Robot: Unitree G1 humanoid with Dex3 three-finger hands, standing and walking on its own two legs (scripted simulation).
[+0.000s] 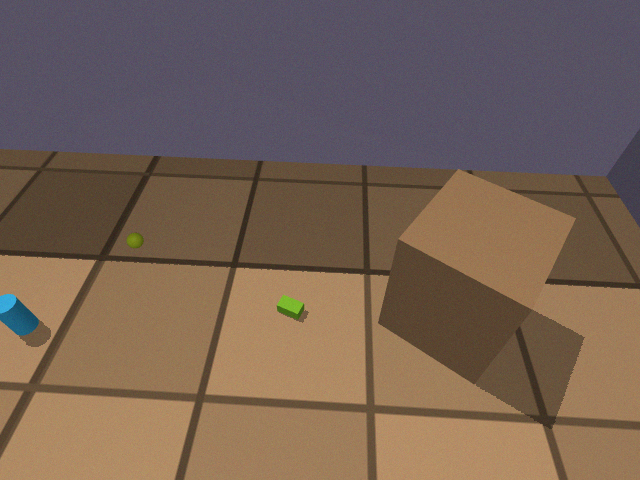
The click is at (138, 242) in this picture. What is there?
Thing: free ball
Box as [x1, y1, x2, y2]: [127, 233, 143, 247]
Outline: 131,233 127,237 128,245 131,247 140,246 143,241 141,235 138,233
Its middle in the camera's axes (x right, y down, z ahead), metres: -0.76 -0.01 +1.62
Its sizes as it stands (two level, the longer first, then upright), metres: 0.064 0.064 0.064
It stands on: the floor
